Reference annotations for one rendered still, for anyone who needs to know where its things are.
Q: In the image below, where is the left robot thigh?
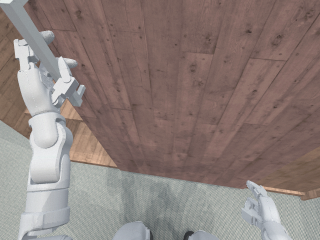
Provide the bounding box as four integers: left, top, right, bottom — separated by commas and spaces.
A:
112, 222, 150, 240

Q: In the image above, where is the wardrobe door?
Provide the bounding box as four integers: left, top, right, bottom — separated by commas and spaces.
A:
255, 146, 320, 193
0, 0, 320, 189

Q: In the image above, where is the robot left hand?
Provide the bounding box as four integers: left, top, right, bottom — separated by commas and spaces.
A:
13, 30, 79, 117

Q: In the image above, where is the handle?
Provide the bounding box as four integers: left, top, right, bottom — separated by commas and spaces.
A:
0, 0, 86, 107

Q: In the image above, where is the robot right forearm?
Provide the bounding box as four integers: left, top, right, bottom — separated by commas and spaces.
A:
261, 221, 292, 240

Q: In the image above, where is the robot right hand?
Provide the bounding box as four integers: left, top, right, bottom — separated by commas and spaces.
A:
241, 180, 281, 229

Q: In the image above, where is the robot left forearm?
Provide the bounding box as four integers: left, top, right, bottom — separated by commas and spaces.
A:
17, 112, 73, 240

